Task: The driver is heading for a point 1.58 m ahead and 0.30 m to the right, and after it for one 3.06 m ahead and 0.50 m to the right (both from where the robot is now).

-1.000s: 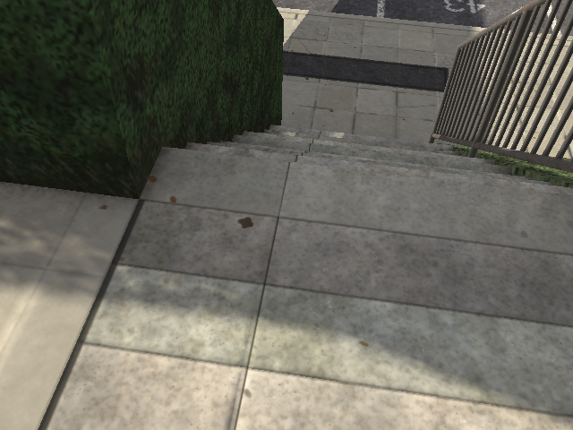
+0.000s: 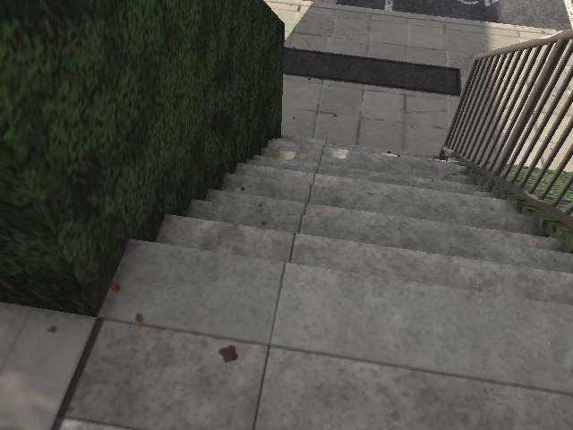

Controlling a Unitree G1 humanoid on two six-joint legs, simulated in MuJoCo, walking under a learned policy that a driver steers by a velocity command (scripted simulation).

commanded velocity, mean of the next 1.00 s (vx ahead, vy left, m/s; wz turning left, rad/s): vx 0.03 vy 0.00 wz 0.00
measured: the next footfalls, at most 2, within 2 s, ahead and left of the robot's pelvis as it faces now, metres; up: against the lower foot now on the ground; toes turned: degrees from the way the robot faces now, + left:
right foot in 0.24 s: +0.07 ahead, -0.13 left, +0.00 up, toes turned +0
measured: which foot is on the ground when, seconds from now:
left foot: down 0.00-1.00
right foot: up 0.00-0.22, down 0.24-1.00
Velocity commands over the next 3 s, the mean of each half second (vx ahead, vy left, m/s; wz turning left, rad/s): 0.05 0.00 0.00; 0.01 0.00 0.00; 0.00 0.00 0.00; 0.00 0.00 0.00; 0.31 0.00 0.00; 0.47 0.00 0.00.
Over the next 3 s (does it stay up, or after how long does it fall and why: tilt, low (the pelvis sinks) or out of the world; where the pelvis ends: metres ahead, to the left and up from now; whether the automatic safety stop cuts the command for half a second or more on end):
stays up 0.51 -0.03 0.00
